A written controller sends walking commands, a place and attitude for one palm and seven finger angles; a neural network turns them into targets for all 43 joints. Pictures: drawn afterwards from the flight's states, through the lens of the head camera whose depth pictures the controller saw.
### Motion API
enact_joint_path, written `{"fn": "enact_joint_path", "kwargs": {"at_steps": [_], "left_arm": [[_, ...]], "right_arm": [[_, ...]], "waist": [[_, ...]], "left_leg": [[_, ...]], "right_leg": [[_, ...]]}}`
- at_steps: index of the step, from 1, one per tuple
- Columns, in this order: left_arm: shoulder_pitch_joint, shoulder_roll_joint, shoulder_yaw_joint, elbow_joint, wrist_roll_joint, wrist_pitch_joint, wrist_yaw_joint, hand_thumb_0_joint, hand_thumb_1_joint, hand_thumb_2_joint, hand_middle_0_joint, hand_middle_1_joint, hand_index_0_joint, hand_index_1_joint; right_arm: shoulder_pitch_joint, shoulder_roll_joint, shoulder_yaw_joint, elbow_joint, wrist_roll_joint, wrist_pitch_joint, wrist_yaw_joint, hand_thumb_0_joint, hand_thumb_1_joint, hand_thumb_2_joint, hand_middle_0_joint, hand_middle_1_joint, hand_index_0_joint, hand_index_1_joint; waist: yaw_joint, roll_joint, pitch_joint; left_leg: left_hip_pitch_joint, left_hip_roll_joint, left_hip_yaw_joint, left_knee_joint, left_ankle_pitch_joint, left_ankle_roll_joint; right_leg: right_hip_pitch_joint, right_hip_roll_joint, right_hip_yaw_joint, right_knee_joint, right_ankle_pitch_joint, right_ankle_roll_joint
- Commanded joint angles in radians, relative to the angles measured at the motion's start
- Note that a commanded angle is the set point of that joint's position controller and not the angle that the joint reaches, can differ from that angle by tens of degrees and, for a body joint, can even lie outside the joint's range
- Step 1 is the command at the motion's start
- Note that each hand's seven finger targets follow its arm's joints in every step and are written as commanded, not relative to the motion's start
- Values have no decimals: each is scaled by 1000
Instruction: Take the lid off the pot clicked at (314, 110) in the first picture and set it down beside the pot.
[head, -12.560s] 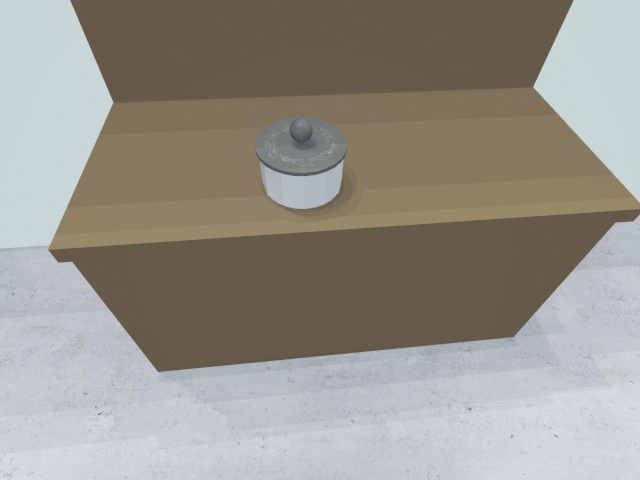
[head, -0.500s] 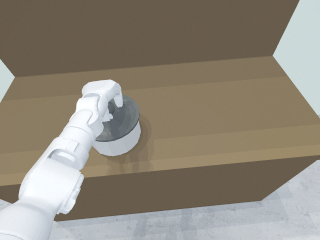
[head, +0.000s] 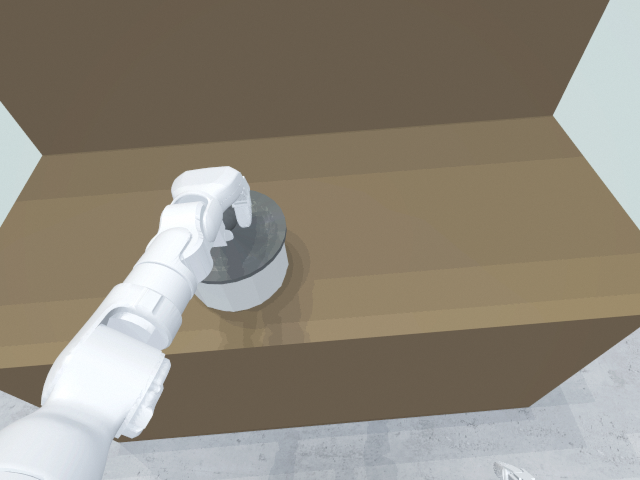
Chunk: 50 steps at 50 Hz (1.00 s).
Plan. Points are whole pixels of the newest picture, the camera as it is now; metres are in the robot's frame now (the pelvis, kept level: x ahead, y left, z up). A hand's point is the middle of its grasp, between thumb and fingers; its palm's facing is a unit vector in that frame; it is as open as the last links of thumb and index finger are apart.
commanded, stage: close the fingers and squeeze the knob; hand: left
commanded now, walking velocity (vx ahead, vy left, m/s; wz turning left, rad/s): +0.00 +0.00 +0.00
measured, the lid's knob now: (222, 218) +0.48 +0.15 +0.04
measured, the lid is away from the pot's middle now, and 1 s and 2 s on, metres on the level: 0.00 0.01 0.02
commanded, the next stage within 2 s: lift the lid straight up in 0.12 s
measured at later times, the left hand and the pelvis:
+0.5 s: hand (217, 218) +0.44 +0.14 +0.08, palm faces -0.30 -0.06 -0.95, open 3.8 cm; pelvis +0.00 +0.00 +0.00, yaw +0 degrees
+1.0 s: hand (204, 196) +0.45 +0.15 +0.11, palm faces -0.28 -0.07 -0.96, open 3.3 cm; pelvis +0.00 +0.00 +0.00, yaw +1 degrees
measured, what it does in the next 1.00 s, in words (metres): stands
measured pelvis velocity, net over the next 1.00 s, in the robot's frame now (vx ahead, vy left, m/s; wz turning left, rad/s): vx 0.00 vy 0.00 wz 0.01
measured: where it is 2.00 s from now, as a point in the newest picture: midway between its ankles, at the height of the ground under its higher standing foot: outside the picture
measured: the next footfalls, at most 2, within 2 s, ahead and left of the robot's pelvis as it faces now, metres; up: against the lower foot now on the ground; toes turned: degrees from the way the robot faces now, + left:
none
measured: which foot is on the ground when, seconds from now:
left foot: down 0.00-1.00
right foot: down 0.00-1.00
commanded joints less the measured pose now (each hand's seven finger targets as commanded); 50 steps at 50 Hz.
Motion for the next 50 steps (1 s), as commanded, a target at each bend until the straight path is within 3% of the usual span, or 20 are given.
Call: {"fn": "enact_joint_path", "kwargs": {"at_steps": [1, 4, 7, 8, 10, 12, 13, 16, 17, 18, 22, 24, 26, 30, 33, 36, 40, 41, 46, 50], "left_arm": [[-530, 184, 69, -204, 13, 4, 46, 0, 603, 927, -751, -997, -1023, -1111], [-525, 218, 94, -185, 16, 3, 46, 0, 643, 937, -756, -1003, -1063, -1124], [-559, 153, 48, -200, 9, 3, 44, 0, 678, 943, -759, -1008, -1103, -1135], [-578, 219, 90, -226, 20, -4, 49, 0, 686, 944, -759, -1009, -1116, -1139], [-522, 227, 105, -195, 24, -3, 51, 0, 700, 945, -756, -1010, -1140, -1145], [-525, 161, 65, -223, -1, -9, 40, 0, 710, 946, -754, -1011, -1161, -1149], [-563, 202, 81, -242, 7, -13, 44, 0, 713, 946, -753, -1011, -1168, -1151], [-616, 199, 69, -266, 6, -10, 54, 0, 720, 946, -751, -1012, -1183, -1154], [-624, 218, 90, -296, -1, -20, 54, 0, 721, 946, -751, -1012, -1186, -1155], [-634, 238, 98, -323, 7, -28, 58, 0, 723, 946, -750, -1012, -1188, -1155], [-562, 211, 92, -254, -2, -5, 54, 0, 725, 946, -750, -1012, -1194, -1157], [-581, 230, 96, -242, 2, 9, 53, 0, 726, 946, -749, -1013, -1195, -1157], [-605, 204, 65, -227, 5, 25, 45, 0, 726, 946, -749, -1013, -1196, -1157], [-599, 305, 141, -260, 18, 24, 31, 0, 727, 946, -749, -1013, -1197, -1157], [-609, 259, 97, -253, 21, 27, 10, 0, 727, 946, -749, -1013, -1198, -1157], [-590, 261, 102, -207, 18, 47, -4, 0, 727, 946, -749, -1013, -1198, -1157], [-624, 298, 125, -310, 12, 23, -29, 0, 727, 946, -749, -1013, -1198, -1157], [-622, 264, 97, -333, 6, 20, -36, 0, 727, 946, -749, -1013, -1198, -1157], [-628, 254, 83, -308, 4, 32, -52, 0, 727, 946, -749, -1013, -1198, -1157], [-659, 310, 126, -394, 2, 17, -51, 0, 727, 946, -749, -1013, -1198, -1157]], "right_arm": [[-10, -130, -39, -102, -1, -33, -10, 0, -900, -900, 200, 300, 200, 300], [-8, -135, -37, -97, -1, -31, -12, 0, -900, -900, 200, 300, 200, 300], [-7, -127, -38, -101, -2, -39, -13, 0, -900, -900, 200, 300, 200, 300], [-7, -134, -39, -96, -1, -40, -14, 0, -900, -900, 200, 300, 200, 300], [-5, -133, -36, -98, -4, -40, -14, 0, -900, -900, 200, 300, 200, 300], [-9, -123, -40, -107, -4, -44, -12, 0, -900, -900, 200, 300, 200, 300], [-8, -132, -40, -99, -2, -44, -15, 0, -900, -900, 200, 300, 200, 300], [-6, -127, -37, -98, 1, -56, -19, 0, -900, -900, 200, 300, 200, 300], [-11, -126, -38, -105, 1, -64, -20, 0, -900, -900, 200, 300, 200, 300], [-10, -127, -37, -104, 0, -71, -21, 0, -900, -900, 200, 300, 200, 300], [-13, -125, -35, -98, 1, -73, -16, 0, -900, -900, 200, 300, 200, 300], [-15, -128, -32, -94, 3, -71, -15, 0, -900, -900, 200, 300, 200, 300], [-20, -129, -28, -89, 7, -70, -16, 0, -900, -900, 200, 300, 200, 300], [-32, -132, -23, -103, 0, -78, -20, 0, -900, -900, 200, 300, 200, 300], [-43, -129, -21, -108, 3, -73, -20, 0, -900, -900, 200, 300, 200, 300], [-42, -132, -24, -106, 5, -69, -21, 0, -900, -900, 200, 300, 200, 300], [-58, -129, -21, -128, 2, -75, -20, 0, -900, -900, 200, 300, 200, 300], [-61, -123, -23, -135, 3, -77, -19, 0, -900, -900, 200, 300, 200, 300], [-60, -129, -22, -123, 8, -65, -13, 0, -900, -900, 200, 300, 200, 300], [-71, -127, -20, -136, 4, -78, -13, 0, -900, -900, 200, 300, 200, 300]], "waist": [[-22, -92, -398], [-19, -88, -387], [-27, -79, -379], [-23, -67, -409], [-12, -69, -430], [-20, -91, -417], [-25, -94, -425], [-29, -66, -415], [-23, -77, -434], [-20, -37, -472], [-14, -82, -404], [-15, -84, -383], [-23, -86, -359], [1, -72, -453], [-10, -91, -410], [-12, -107, -359], [-1, -76, -449], [-5, -58, -449], [-13, -89, -361], [4, -48, -451]], "left_leg": [[364, -11, -46, -2, 277, 48], [350, -8, -47, -6, 268, 47], [353, -8, -52, -5, 260, 45], [374, -6, -52, -7, 260, 45], [383, -10, -56, -2, 293, 45], [371, -9, -52, 2, 301, 48], [381, -7, -52, -5, 281, 48], [389, -9, -55, -12, 261, 48], [393, -7, -60, -7, 281, 48], [429, -10, -61, -7, 297, 48], [386, -11, -60, -12, 290, 48], [368, -12, -57, -22, 251, 48], [353, -14, -55, -26, 227, 47], [385, -23, -56, -25, 258, 50], [361, -21, -49, -27, 255, 50], [344, -19, -44, -28, 229, 52], [400, -26, -52, -21, 304, 54], [410, -25, -50, -17, 313, 54], [386, -19, -51, -26, 278, 52], [448, -23, -68, -25, 332, 51]], "right_leg": [[-17, 36, -18, -48, 403, -35], [-13, 34, -13, -49, 394, -35], [-40, 37, -21, -50, 366, -38], [-27, 36, -15, -50, 371, -37], [-10, 37, -17, -42, 401, -39], [-6, 35, -18, -49, 415, -37], [-8, 37, -16, -52, 404, -33], [-17, 37, -18, -53, 379, -34], [1, 35, -16, -50, 397, -36], [2, 38, -15, -47, 408, -36], [-2, 37, -20, -58, 402, -37], [2, 36, -19, -61, 383, -35], [-13, 35, -20, -63, 368, -34], [56, 30, -5, -60, 419, -32], [48, 29, -9, -64, 431, -31], [29, 28, -10, -75, 406, -30], [82, 23, -5, -62, 487, -31], [78, 22, -7, -63, 489, -30], [34, 27, -16, -76, 445, -31], [68, 26, -15, -65, 467, -36]]}}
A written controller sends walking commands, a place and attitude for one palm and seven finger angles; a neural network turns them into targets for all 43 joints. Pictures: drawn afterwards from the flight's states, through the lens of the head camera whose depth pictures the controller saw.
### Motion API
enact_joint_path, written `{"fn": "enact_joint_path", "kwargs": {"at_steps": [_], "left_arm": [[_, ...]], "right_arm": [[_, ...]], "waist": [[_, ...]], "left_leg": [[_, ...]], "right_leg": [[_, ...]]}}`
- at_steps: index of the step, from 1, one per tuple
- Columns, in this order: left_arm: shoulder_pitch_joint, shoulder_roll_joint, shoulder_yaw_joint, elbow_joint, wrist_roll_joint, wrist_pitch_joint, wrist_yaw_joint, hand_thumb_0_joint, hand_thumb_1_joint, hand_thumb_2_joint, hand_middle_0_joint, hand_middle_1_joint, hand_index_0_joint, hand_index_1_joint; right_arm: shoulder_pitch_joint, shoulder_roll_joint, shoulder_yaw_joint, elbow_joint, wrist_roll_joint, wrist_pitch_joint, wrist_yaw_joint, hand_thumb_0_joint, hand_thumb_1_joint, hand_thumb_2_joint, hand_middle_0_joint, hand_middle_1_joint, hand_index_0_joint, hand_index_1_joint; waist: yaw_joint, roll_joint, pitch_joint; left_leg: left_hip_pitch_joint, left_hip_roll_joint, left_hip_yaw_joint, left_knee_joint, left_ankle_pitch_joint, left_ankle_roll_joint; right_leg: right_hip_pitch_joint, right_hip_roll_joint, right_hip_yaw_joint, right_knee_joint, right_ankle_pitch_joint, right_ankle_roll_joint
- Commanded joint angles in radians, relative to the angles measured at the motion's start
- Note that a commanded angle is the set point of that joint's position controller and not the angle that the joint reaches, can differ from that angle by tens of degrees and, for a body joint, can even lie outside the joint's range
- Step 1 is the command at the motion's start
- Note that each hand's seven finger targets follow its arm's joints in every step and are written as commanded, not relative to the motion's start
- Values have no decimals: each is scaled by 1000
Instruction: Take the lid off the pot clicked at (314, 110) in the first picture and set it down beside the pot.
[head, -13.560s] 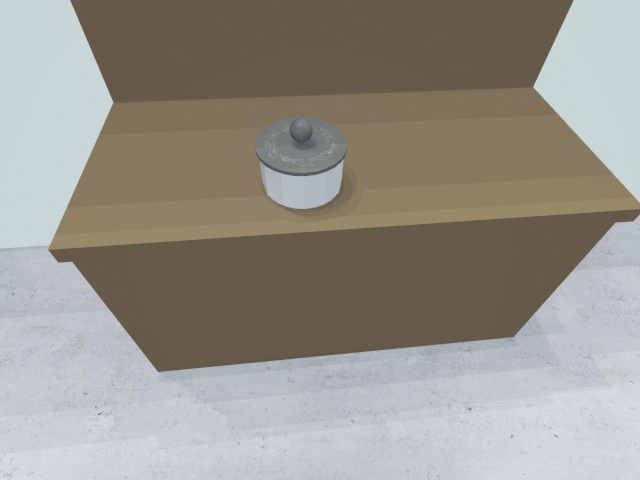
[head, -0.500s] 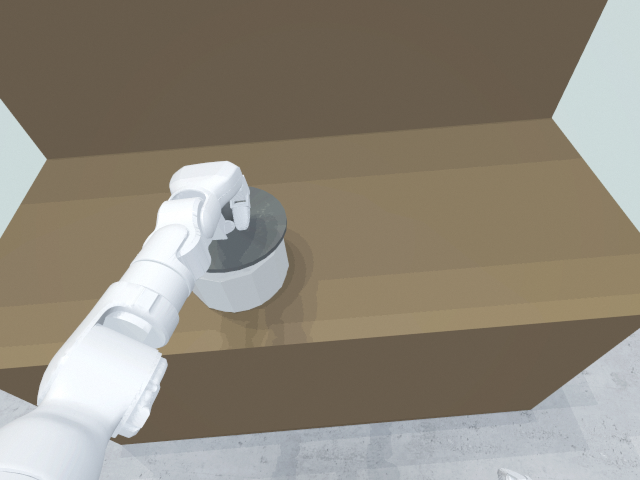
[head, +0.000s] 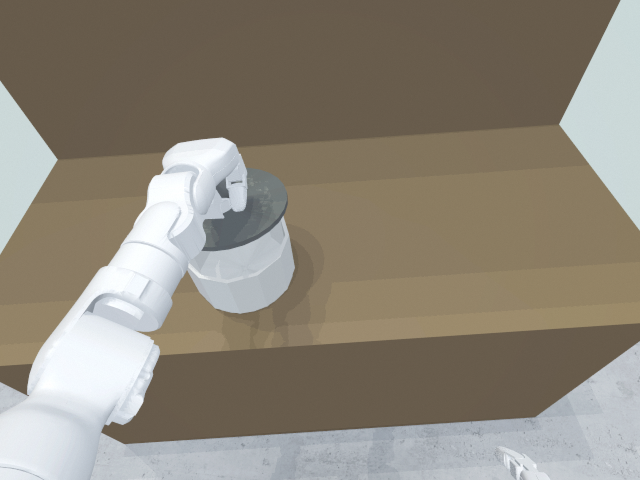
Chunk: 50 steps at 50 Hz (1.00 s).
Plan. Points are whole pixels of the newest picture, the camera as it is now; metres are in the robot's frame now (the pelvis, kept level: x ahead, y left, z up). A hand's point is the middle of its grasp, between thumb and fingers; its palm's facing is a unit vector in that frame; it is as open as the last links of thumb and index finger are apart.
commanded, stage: lift the lid straight up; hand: left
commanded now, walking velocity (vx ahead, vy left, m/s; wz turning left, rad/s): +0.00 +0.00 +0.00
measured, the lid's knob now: (220, 187) +0.50 +0.14 +0.09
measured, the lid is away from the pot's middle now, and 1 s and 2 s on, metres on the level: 0.01 0.02 0.08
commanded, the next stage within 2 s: move the lid sideways beside the pot in 1.22 s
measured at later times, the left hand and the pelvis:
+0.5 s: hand (208, 170) +0.46 +0.14 +0.15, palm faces -0.23 -0.05 -0.97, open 3.3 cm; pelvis +0.00 +0.00 +0.00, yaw +0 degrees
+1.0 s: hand (189, 147) +0.46 +0.15 +0.19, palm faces -0.20 -0.05 -0.98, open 3.3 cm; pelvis -0.01 +0.01 +0.00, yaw +1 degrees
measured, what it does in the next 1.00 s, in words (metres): stands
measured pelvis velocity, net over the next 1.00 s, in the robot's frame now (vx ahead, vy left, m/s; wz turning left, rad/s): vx -0.01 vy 0.01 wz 0.02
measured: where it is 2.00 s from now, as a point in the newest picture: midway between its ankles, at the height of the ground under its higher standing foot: outside the picture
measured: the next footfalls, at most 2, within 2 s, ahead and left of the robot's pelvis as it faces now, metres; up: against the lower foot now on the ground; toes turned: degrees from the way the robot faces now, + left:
none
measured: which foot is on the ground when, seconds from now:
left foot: down 0.00-1.00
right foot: down 0.00-1.00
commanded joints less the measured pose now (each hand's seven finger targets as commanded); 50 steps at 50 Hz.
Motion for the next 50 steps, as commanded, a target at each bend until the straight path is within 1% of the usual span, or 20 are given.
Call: {"fn": "enact_joint_path", "kwargs": {"at_steps": [1, 4, 6, 9, 10, 12, 15, 18, 20, 22, 27, 28, 34, 37, 38, 40, 42, 45, 47, 50], "left_arm": [[-595, 250, 119, -275, 28, -7, 59, 0, 727, 946, -749, -1013, -1198, -1157], [-609, 202, 77, -206, 32, 15, 54, 0, 727, 946, -749, -1013, -1198, -1157], [-640, 199, 72, -193, 31, 30, 55, 0, 727, 946, -749, -1013, -1198, -1157], [-706, 259, 118, -324, 28, 8, 54, 0, 727, 946, -749, -1013, -1198, -1157], [-681, 236, 101, -323, 28, 10, 50, 0, 727, 946, -749, -1013, -1198, -1157], [-642, 184, 71, -279, 26, 20, 36, 0, 727, 946, -749, -1013, -1198, -1157], [-644, 165, 50, -157, 32, 64, 26, 0, 727, 946, -749, -1013, -1198, -1157], [-711, 271, 125, -181, 26, 63, 18, 0, 727, 946, -749, -1013, -1198, -1157], [-761, 284, 125, -229, 39, 48, 13, 0, 727, 946, -749, -1013, -1198, -1157], [-763, 224, 78, -280, 45, 28, 1, 0, 727, 946, -749, -1013, -1198, -1157], [-667, 291, 149, -189, 40, 47, -15, 0, 727, 946, -749, -1013, -1198, -1157], [-669, 255, 111, -174, 35, 55, -21, 0, 727, 946, -749, -1013, -1198, -1157], [-739, 259, 94, -314, 47, 45, -44, 0, 727, 946, -749, -1013, -1198, -1157], [-723, 243, 89, -268, 34, 54, -63, 0, 727, 946, -749, -1013, -1198, -1157], [-743, 278, 107, -288, 30, 55, -62, 0, 727, 946, -749, -1013, -1198, -1157], [-774, 273, 98, -251, 29, 60, -65, 0, 727, 946, -749, -1013, -1198, -1157], [-795, 253, 81, -250, 30, 54, -73, 0, 727, 946, -749, -1013, -1198, -1157], [-860, 281, 94, -306, 34, 45, -65, 0, 727, 946, -749, -1013, -1198, -1157], [-825, 297, 115, -276, 39, 39, -72, 0, 727, 946, -749, -1013, -1198, -1157], [-793, 276, 98, -169, 45, 68, -80, 0, 727, 946, -749, -1013, -1198, -1157]], "right_arm": [[-54, -111, -32, -127, -3, -44, -4, 0, -900, -900, 200, 300, 200, 300], [-51, -114, -28, -110, 1, -35, -1, 0, -900, -900, 200, 300, 200, 300], [-49, -114, -27, -106, 3, -39, 0, 0, -900, -900, 200, 300, 200, 300], [-60, -111, -28, -130, -7, -64, 0, 0, -900, -900, 200, 300, 200, 300], [-66, -108, -28, -132, -7, -66, 2, 0, -900, -900, 200, 300, 200, 300], [-53, -108, -29, -124, -7, -56, 8, 0, -900, -900, 200, 300, 200, 300], [-58, -115, -22, -103, 0, -38, 10, 0, -900, -900, 200, 300, 200, 300], [-61, -122, -14, -112, -4, -49, -3, 0, -900, -900, 200, 300, 200, 300], [-64, -115, -13, -121, -8, -63, -10, 0, -900, -900, 200, 300, 200, 300], [-64, -103, -16, -136, -9, -73, -6, 0, -900, -900, 200, 300, 200, 300], [-58, -119, -18, -128, -9, -64, -2, 0, -900, -900, 200, 300, 200, 300], [-67, -118, -14, -129, -5, -61, -1, 0, -900, -900, 200, 300, 200, 300], [-84, -112, -19, -150, -5, -76, 3, 0, -900, -900, 200, 300, 200, 300], [-75, -117, -18, -142, -4, -73, 2, 0, -900, -900, 200, 300, 200, 300], [-75, -120, -18, -141, -2, -73, 2, 0, -900, -900, 200, 300, 200, 300], [-77, -119, -14, -133, -1, -78, -2, 0, -900, -900, 200, 300, 200, 300], [-77, -117, -12, -136, -1, -84, -6, 0, -900, -900, 200, 300, 200, 300], [-72, -114, -13, -134, -4, -100, -4, 0, -900, -900, 200, 300, 200, 300], [-64, -119, -12, -133, -9, -102, -6, 0, -900, -900, 200, 300, 200, 300], [-73, -119, -8, -117, -5, -88, -3, 0, -900, -900, 200, 300, 200, 300]], "waist": [[-4, -42, -460], [-18, -97, -381], [-18, -88, -375], [-2, -38, -526], [-1, -19, -539], [-8, -60, -489], [-14, -123, -356], [-4, -124, -400], [-3, -85, -465], [-7, -83, -500], [10, -131, -422], [3, -123, -392], [3, -51, -461], [-2, -95, -408], [-2, -85, -413], [-5, -87, -394], [-9, -95, -400], [-5, -58, -453], [1, -85, -477], [-3, -108, -392]], "left_leg": [[388, -13, -56, 6, 323, 49], [345, -7, -59, -7, 272, 45], [344, -10, -60, -13, 244, 45], [435, -15, -77, 3, 336, 46], [453, -15, -76, 8, 369, 45], [420, -8, -78, 6, 384, 42], [334, -12, -64, -23, 242, 41], [326, -21, -61, -31, 219, 49], [375, -23, -67, -26, 259, 49], [407, -20, -77, -14, 322, 48], [343, -21, -64, -26, 284, 51], [330, -24, -56, -32, 257, 51], [416, -23, -74, -20, 324, 49], [379, -24, -72, -29, 288, 51], [387, -22, -75, -32, 281, 50], [382, -26, -75, -39, 242, 49], [384, -28, -74, -39, 250, 51], [429, -26, -88, -39, 268, 46], [425, -28, -85, -34, 300, 48], [372, -26, -75, -43, 263, 45]], "right_leg": [[0, 29, -7, -32, 451, -36], [-40, 34, -19, -41, 397, -36], [-53, 35, -19, -45, 365, -37], [6, 30, -10, -26, 440, -40], [3, 29, -9, -25, 455, -40], [-17, 31, -19, -32, 450, -41], [-54, 34, -25, -50, 359, -36], [5, 26, -7, -54, 376, -33], [22, 23, -3, -47, 409, -35], [18, 24, -9, -45, 436, -38], [41, 21, -5, -59, 438, -37], [30, 21, -5, -62, 429, -33], [25, 24, -7, -54, 443, -38], [10, 25, -12, -67, 414, -39], [16, 25, -13, -63, 411, -37], [-1, 25, -13, -69, 374, -36], [-9, 24, -11, -75, 376, -37], [4, 25, -12, -65, 381, -39], [27, 22, -9, -67, 416, -40], [4, 22, -13, -71, 396, -37]]}}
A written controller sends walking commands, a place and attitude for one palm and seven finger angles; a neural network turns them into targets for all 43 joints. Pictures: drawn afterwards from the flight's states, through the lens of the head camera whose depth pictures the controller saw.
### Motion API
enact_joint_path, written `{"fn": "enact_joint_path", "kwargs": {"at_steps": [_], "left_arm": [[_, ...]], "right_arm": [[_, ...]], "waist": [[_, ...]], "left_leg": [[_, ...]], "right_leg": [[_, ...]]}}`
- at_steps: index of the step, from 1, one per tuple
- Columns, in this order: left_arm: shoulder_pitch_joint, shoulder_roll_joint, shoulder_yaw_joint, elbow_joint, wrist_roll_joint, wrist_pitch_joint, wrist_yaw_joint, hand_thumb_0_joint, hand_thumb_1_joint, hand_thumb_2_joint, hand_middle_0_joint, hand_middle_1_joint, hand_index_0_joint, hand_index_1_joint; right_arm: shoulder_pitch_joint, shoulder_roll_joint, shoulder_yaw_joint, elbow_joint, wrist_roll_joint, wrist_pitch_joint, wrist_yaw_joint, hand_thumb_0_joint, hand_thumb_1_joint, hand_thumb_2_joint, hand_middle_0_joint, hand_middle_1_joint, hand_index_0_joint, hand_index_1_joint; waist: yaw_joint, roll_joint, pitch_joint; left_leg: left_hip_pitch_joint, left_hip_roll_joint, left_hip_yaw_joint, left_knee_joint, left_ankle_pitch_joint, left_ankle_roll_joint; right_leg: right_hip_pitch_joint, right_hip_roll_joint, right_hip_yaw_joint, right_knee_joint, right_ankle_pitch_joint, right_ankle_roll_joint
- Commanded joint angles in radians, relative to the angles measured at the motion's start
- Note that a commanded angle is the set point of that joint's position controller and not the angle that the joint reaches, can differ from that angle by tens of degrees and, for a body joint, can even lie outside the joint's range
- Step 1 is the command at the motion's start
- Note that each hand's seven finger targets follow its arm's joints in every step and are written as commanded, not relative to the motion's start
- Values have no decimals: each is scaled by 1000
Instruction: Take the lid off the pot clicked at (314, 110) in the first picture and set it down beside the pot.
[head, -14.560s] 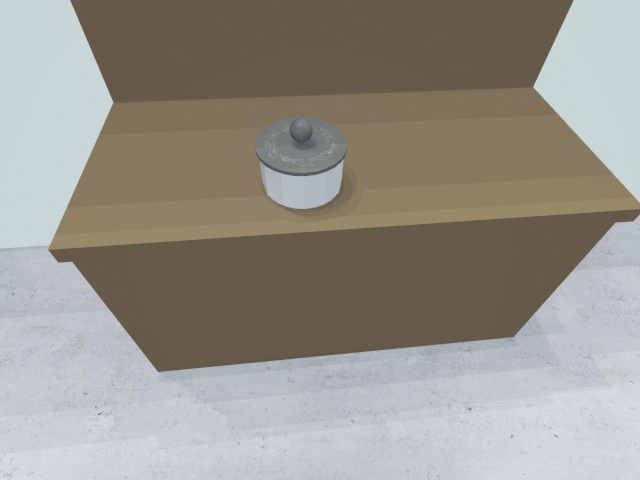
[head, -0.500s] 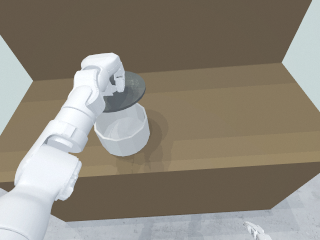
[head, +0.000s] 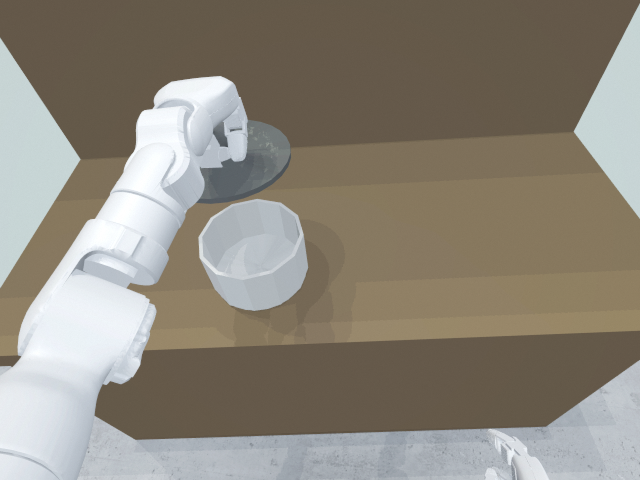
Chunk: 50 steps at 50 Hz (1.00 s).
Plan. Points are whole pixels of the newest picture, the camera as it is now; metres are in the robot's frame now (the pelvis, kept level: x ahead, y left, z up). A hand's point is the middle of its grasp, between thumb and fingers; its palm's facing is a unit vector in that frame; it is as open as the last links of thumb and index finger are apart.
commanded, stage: lift the lid straight up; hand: left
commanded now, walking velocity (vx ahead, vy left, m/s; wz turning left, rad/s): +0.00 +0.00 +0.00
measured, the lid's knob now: (219, 136) +0.51 +0.14 +0.18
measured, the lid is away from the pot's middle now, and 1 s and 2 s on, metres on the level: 0.02 0.08 0.20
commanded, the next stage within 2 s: move the lid sideways beside the pot in 0.22 s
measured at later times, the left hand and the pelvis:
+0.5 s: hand (208, 139) +0.47 +0.14 +0.20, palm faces -0.20 -0.07 -0.98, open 3.3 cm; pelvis +0.00 +0.00 +0.00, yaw -1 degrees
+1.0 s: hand (160, 146) +0.46 +0.20 +0.20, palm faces -0.24 -0.05 -0.97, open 3.3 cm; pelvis +0.00 +0.00 +0.00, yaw +0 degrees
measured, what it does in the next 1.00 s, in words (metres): stands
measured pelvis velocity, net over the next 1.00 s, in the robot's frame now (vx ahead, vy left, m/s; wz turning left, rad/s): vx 0.00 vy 0.00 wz -0.01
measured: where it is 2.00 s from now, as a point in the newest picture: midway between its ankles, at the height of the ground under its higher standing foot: outside the picture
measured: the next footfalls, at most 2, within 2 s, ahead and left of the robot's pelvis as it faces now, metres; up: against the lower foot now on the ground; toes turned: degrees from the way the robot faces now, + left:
none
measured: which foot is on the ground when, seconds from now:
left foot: down 0.00-1.00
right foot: down 0.00-1.00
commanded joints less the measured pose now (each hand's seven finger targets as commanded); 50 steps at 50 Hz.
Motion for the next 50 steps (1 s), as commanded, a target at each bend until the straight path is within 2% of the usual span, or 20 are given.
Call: {"fn": "enact_joint_path", "kwargs": {"at_steps": [1, 5, 7, 8, 9, 11, 13, 17, 20, 21, 23, 27, 28, 30, 33, 35, 41, 44, 47, 50], "left_arm": [[-640, 196, 76, -134, 37, 31, 48, 0, 727, 946, -749, -1013, -1198, -1157], [-613, 214, 98, -105, 43, 38, 29, 0, 727, 946, -749, -1013, -1198, -1157], [-626, 192, 81, -135, 38, 26, 12, 0, 727, 946, -749, -1013, -1198, -1157], [-676, 207, 83, -203, 40, 16, 12, 0, 727, 946, -749, -1013, -1198, -1157], [-687, 173, 54, -227, 43, 11, 10, 0, 727, 946, -749, -1013, -1198, -1157], [-647, 209, 93, -185, 47, 9, 15, 0, 727, 946, -749, -1013, -1198, -1157], [-656, 290, 157, -210, 42, -4, 19, 0, 727, 946, -749, -1013, -1198, -1157], [-687, 213, 102, -235, 41, -11, 40, 0, 727, 946, -749, -1013, -1198, -1157], [-633, 305, 178, -168, 65, 6, 61, 0, 727, 946, -749, -1013, -1198, -1157], [-612, 290, 163, -119, 67, 18, 59, 0, 727, 946, -749, -1013, -1198, -1157], [-607, 352, 203, -106, 74, 21, 58, 0, 727, 946, -749, -1013, -1198, -1157], [-656, 264, 120, -192, 75, 5, 33, 0, 727, 946, -749, -1013, -1198, -1157], [-642, 286, 134, -190, 73, 3, 27, 0, 727, 946, -749, -1013, -1198, -1157], [-636, 264, 107, -162, 63, 2, 3, 0, 727, 946, -749, -1013, -1198, -1157], [-648, 334, 152, -200, 52, -28, -19, 0, 727, 946, -749, -1013, -1198, -1157], [-667, 309, 123, -209, 51, -43, -25, 0, 727, 946, -749, -1013, -1198, -1157], [-608, 378, 182, -197, 62, -74, -18, 0, 727, 946, -749, -1013, -1198, -1157], [-572, 367, 178, -189, 60, -74, -20, 0, 727, 946, -749, -1013, -1198, -1157], [-566, 473, 254, -216, 65, -83, -17, 0, 727, 946, -749, -1013, -1198, -1157], [-572, 436, 220, -280, 67, -89, -23, 0, 727, 946, -749, -1013, -1198, -1157]], "right_arm": [[-53, -122, -33, -107, 4, -28, -2, 0, -900, -900, 200, 300, 200, 300], [-60, -126, -36, -116, -2, -27, 1, 0, -900, -900, 200, 300, 200, 300], [-60, -123, -35, -127, -4, -25, 1, 0, -900, -900, 200, 300, 200, 300], [-60, -123, -37, -131, -4, -26, 2, 0, -900, -900, 200, 300, 200, 300], [-72, -115, -37, -141, -2, -31, 2, 0, -900, -900, 200, 300, 200, 300], [-55, -118, -39, -131, -6, -32, 0, 0, -900, -900, 200, 300, 200, 300], [-48, -126, -38, -133, -8, -31, -2, 0, -900, -900, 200, 300, 200, 300], [-55, -113, -39, -135, -4, -44, 0, 0, -900, -900, 200, 300, 200, 300], [-45, -127, -38, -121, -7, -32, 0, 0, -900, -900, 200, 300, 200, 300], [-48, -127, -34, -120, -7, -27, -1, 0, -900, -900, 200, 300, 200, 300], [-49, -135, -32, -121, -7, -20, -3, 0, -900, -900, 200, 300, 200, 300], [-68, -122, -41, -150, -3, -31, -6, 0, -900, -900, 200, 300, 200, 300], [-62, -127, -43, -146, -3, -30, -7, 0, -900, -900, 200, 300, 200, 300], [-57, -129, -42, -140, 2, -25, -13, 0, -900, -900, 200, 300, 200, 300], [-48, -136, -42, -146, 1, -31, -21, 0, -900, -900, 200, 300, 200, 300], [-41, -131, -40, -140, 3, -33, -24, 0, -900, -900, 200, 300, 200, 300], [-25, -142, -44, -131, 2, -22, -22, 0, -900, -900, 200, 300, 200, 300], [-30, -141, -46, -139, 2, -13, -14, 0, -900, -900, 200, 300, 200, 300], [-31, -155, -47, -149, 1, -10, -14, 0, -900, -900, 200, 300, 200, 300], [-43, -146, -50, -162, 4, -9, -13, 0, -900, -900, 200, 300, 200, 300]], "waist": [[-21, -116, -385], [-11, -112, -395], [-14, -121, -416], [-16, -101, -447], [-18, -72, -462], [-13, -93, -446], [-3, -119, -457], [-8, -81, -439], [10, -87, -438], [8, -101, -411], [15, -133, -418], [-4, -93, -466], [-6, -92, -462], [-22, -100, -428], [-19, -97, -451], [-27, -69, -423], [-14, -55, -405], [-11, -45, -408], [2, -61, -437], [-2, -31, -474]], "left_leg": [[325, -6, -62, -3, 211, 33], [333, -8, -62, -3, 210, 36], [333, -11, -64, 1, 226, 37], [369, -6, -67, -1, 248, 36], [395, -7, -71, 5, 264, 36], [388, -6, -74, 6, 267, 39], [365, -5, -66, -2, 269, 42], [385, 1, -74, -2, 292, 35], [362, 4, -73, -13, 264, 32], [331, 1, -67, -15, 243, 32], [300, 1, -58, -27, 224, 33], [354, -2, -63, -6, 254, 37], [370, 1, -63, -2, 259, 41], [365, -3, -59, -3, 225, 43], [371, -7, -60, -1, 243, 49], [381, -7, -64, -5, 227, 46], [380, 1, -69, -1, 265, 41], [377, 2, -70, 0, 284, 38], [359, 1, -67, 2, 295, 40], [407, 5, -70, 7, 350, 42]], "right_leg": [[-50, 41, -4, -42, 358, -46], [-45, 39, 2, -43, 348, -47], [-29, 36, 3, -43, 366, -49], [-26, 39, 1, -39, 380, -48], [-40, 40, 2, -37, 374, -49], [-42, 43, 1, -42, 368, -50], [9, 40, 7, -44, 403, -47], [-38, 42, -5, -43, 377, -53], [-16, 43, -1, -40, 358, -55], [-16, 42, 0, -42, 354, -54], [24, 37, 6, -46, 362, -50], [1, 35, 8, -47, 372, -51], [-5, 38, 10, -49, 375, -48], [-31, 40, 9, -58, 352, -44], [-1, 37, 14, -59, 382, -43], [-33, 39, 6, -63, 354, -44], [-35, 40, 2, -63, 364, -53], [-33, 43, -2, -62, 366, -54], [15, 35, 8, -63, 396, -56], [8, 39, 5, -59, 417, -52]]}}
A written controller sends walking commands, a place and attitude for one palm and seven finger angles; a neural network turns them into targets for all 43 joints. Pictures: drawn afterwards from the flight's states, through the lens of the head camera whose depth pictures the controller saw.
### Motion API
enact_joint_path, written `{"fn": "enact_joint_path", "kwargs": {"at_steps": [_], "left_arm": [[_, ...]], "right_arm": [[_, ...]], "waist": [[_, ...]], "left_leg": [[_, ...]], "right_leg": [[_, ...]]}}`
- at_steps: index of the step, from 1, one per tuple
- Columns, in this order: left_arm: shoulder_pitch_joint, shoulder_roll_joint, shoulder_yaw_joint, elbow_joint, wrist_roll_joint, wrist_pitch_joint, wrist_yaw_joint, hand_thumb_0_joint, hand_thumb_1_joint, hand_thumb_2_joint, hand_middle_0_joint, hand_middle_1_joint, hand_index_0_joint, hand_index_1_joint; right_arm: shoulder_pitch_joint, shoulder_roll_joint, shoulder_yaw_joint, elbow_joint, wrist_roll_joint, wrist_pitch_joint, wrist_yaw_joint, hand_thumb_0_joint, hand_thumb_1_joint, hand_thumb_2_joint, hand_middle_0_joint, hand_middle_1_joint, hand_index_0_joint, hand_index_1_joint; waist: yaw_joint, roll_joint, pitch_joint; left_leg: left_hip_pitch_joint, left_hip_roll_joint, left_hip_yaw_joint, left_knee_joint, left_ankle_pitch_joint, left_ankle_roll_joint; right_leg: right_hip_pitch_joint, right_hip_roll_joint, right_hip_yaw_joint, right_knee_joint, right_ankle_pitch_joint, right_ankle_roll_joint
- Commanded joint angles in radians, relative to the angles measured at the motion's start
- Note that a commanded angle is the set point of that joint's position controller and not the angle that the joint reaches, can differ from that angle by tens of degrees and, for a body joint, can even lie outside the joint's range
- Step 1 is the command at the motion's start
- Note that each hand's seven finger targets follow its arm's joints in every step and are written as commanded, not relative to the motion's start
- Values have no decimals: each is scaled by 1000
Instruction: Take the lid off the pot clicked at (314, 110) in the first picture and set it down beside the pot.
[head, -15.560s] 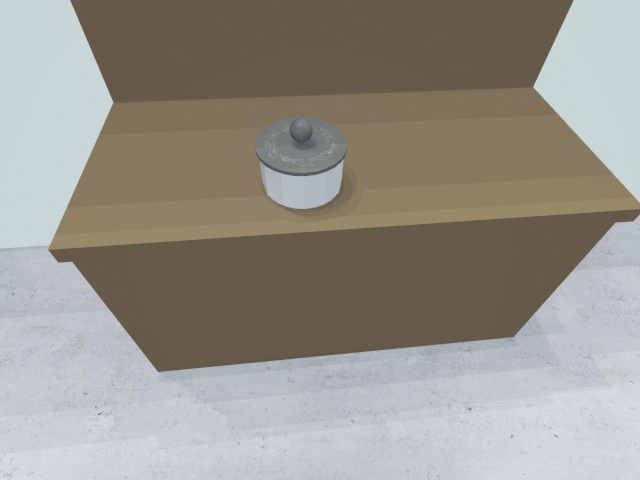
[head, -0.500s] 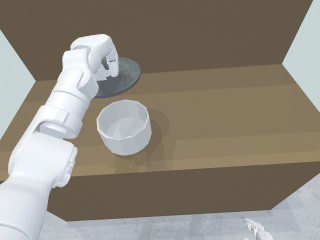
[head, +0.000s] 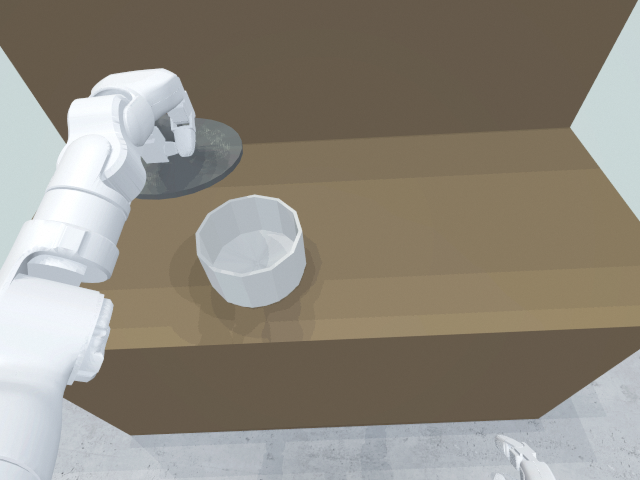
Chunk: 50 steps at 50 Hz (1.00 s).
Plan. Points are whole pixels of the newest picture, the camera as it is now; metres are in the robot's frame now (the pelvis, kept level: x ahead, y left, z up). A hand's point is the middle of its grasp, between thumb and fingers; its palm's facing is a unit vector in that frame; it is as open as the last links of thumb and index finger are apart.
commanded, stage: move the lid sideways beside the pot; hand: left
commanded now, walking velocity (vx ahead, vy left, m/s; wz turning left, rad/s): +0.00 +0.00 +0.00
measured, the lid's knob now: (166, 132) +0.51 +0.20 +0.18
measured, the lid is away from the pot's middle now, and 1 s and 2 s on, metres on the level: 0.08 0.20 0.23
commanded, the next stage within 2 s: lower the lid onto the table in 1.36 s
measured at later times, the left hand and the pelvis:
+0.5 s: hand (96, 156) +0.44 +0.26 +0.20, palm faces -0.26 -0.02 -0.96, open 3.3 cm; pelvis -0.01 +0.01 +0.00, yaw +1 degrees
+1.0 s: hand (50, 154) +0.44 +0.31 +0.20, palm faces -0.27 -0.04 -0.96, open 3.3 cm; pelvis -0.01 +0.02 +0.00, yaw +0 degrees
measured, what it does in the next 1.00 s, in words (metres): stands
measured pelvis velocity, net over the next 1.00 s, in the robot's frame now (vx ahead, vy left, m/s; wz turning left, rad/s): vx -0.01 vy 0.02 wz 0.00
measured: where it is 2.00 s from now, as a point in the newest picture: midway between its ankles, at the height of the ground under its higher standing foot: outside the picture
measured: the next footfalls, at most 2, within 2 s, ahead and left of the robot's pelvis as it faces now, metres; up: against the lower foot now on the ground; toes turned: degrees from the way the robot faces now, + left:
none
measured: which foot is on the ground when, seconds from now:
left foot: down 0.00-1.00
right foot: down 0.00-1.00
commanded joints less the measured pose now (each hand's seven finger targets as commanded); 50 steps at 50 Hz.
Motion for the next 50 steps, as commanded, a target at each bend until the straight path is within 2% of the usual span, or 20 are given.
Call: {"fn": "enact_joint_path", "kwargs": {"at_steps": [1, 3, 6, 8, 11, 14, 19, 22, 24, 27, 31, 32, 34, 35, 36, 38, 41, 43, 47, 50], "left_arm": [[-588, 322, 144, -277, 30, -2, 55, 0, 727, 946, -749, -1013, -1198, -1157], [-536, 369, 181, -254, 26, -6, 48, 0, 727, 946, -749, -1013, -1198, -1157], [-525, 305, 116, -182, 12, 5, 23, 0, 727, 946, -749, -1013, -1198, -1157], [-540, 352, 140, -220, 14, -6, 20, 0, 727, 946, -749, -1013, -1198, -1157], [-610, 333, 109, -297, 16, -30, 16, 0, 727, 946, -749, -1013, -1198, -1157], [-591, 387, 157, -317, 15, -57, 21, 0, 727, 946, -749, -1013, -1198, -1157], [-557, 384, 141, -137, 6, -59, 14, 0, 727, 946, -749, -1013, -1198, -1157], [-640, 375, 125, -281, 11, -85, 26, 0, 727, 946, -749, -1013, -1198, -1157], [-639, 362, 114, -255, 20, -91, 26, 0, 727, 946, -749, -1013, -1198, -1157], [-562, 466, 210, -193, 11, -101, 23, 0, 727, 946, -749, -1013, -1198, -1157], [-578, 402, 134, -52, 8, -91, 7, 0, 727, 946, -749, -1013, -1198, -1157], [-596, 426, 149, -82, 10, -100, 11, 0, 727, 946, -749, -1013, -1198, -1157], [-649, 484, 183, -148, 40, -121, 21, 0, 727, 946, -749, -1013, -1198, -1157], [-667, 458, 158, -181, 42, -133, 21, 0, 727, 946, -749, -1013, -1198, -1157], [-652, 480, 187, -204, 40, -145, 23, 0, 727, 946, -749, -1013, -1198, -1157], [-595, 536, 238, -182, 33, -163, 23, 0, 727, 946, -749, -1013, -1198, -1157], [-528, 483, 200, -47, 12, -151, 0, 0, 727, 946, -749, -1013, -1198, -1157], [-549, 551, 244, -105, 19, -154, 4, 0, 727, 946, -749, -1013, -1198, -1157], [-569, 559, 247, -217, 30, -182, 6, 0, 727, 946, -749, -1013, -1198, -1157], [-484, 627, 313, -142, 21, -189, -3, 0, 727, 946, -749, -1013, -1198, -1157]], "right_arm": [[-56, -129, -47, -138, 1, -38, -4, 0, -900, -900, 200, 300, 200, 300], [-51, -137, -48, -141, 0, -30, -3, 0, -900, -900, 200, 300, 200, 300], [-58, -138, -44, -133, 12, -15, -4, 0, -900, -900, 200, 300, 200, 300], [-62, -144, -45, -141, 11, -12, -5, 0, -900, -900, 200, 300, 200, 300], [-58, -137, -46, -144, 10, -14, -11, 0, -900, -900, 200, 300, 200, 300], [-48, -138, -48, -145, 7, -17, -15, 0, -900, -900, 200, 300, 200, 300], [-33, -150, -39, -110, 19, -3, -21, 0, -900, -900, 200, 300, 200, 300], [-47, -147, -47, -134, 13, -22, -18, 0, -900, -900, 200, 300, 200, 300], [-29, -143, -46, -121, 10, -21, -21, 0, -900, -900, 200, 300, 200, 300], [-9, -160, -50, -118, 7, -22, -25, 0, -900, -900, 200, 300, 200, 300], [-9, -161, -40, -92, 21, -5, -29, 0, -900, -900, 200, 300, 200, 300], [-7, -168, -46, -95, 18, -9, -28, 0, -900, -900, 200, 300, 200, 300], [-1, -163, -49, -107, 12, -14, -31, 0, -900, -900, 200, 300, 200, 300], [-2, -159, -49, -111, 11, -16, -33, 0, -900, -900, 200, 300, 200, 300], [8, -157, -54, -113, 7, -20, -34, 0, -900, -900, 200, 300, 200, 300], [16, -163, -53, -110, 6, -14, -35, 0, -900, -900, 200, 300, 200, 300], [21, -168, -50, -92, 17, 4, -33, 0, -900, -900, 200, 300, 200, 300], [22, -178, -56, -103, 13, 9, -27, 0, -900, -900, 200, 300, 200, 300], [11, -174, -63, -125, 10, 6, -28, 0, -900, -900, 200, 300, 200, 300], [23, -178, -59, -115, 14, 22, -31, 0, -900, -900, 200, 300, 200, 300]], "waist": [[7, -27, -497], [10, -57, -486], [-5, -76, -372], [-1, -53, -403], [-12, 5, -450], [-9, 24, -480], [-11, -29, -344], [-7, 52, -435], [-12, 65, -450], [0, -3, -448], [-14, -50, -320], [-10, -52, -342], [-5, 22, -428], [-11, 52, -457], [-5, 50, -480], [-3, 48, -480], [-7, -3, -350], [2, 17, -400], [0, 64, -464], [6, 27, -439]], "left_leg": [[412, 6, -77, 28, 364, 38], [386, 7, -69, 27, 361, 41], [327, 2, -62, 8, 246, 37], [342, 1, -60, 7, 245, 39], [408, 4, -77, 16, 278, 37], [440, 8, -86, 23, 308, 38], [327, 8, -73, -12, 157, 33], [409, 12, -89, 1, 207, 26], [433, 14, -99, 1, 218, 25], [391, 11, -95, 1, 216, 32], [300, 13, -79, -30, 96, 32], [305, 14, -79, -25, 108, 32], [374, 14, -88, -15, 143, 31], [405, 15, -89, -11, 170, 29], [422, 16, -93, -3, 195, 33], [405, 16, -90, 3, 226, 35], [325, 19, -80, -15, 163, 33], [343, 17, -78, -7, 209, 36], [407, 20, -92, 18, 307, 36], [380, 16, -88, 12, 283, 40]], "right_leg": [[-10, 36, 0, -23, 400, -56], [13, 37, 4, -28, 412, -52], [-40, 36, -10, -42, 338, -51], [-27, 36, -2, -44, 330, -52], [-60, 41, -10, -41, 315, -56], [-59, 44, -9, -44, 309, -58], [-84, 43, -23, -63, 222, -56], [-100, 43, -20, -53, 215, -66], [-111, 48, -23, -56, 206, -64], [-69, 44, -16, -63, 230, -65], [-108, 44, -28, -77, 161, -54], [-97, 41, -24, -73, 170, -58], [-94, 48, -20, -67, 171, -63], [-102, 48, -20, -64, 179, -64], [-90, 49, -19, -65, 195, -64], [-66, 47, -15, -65, 226, -65], [-100, 47, -30, -75, 197, -59], [-71, 47, -23, -69, 230, -62], [-77, 47, -20, -70, 259, -66], [-63, 50, -23, -72, 256, -61]]}}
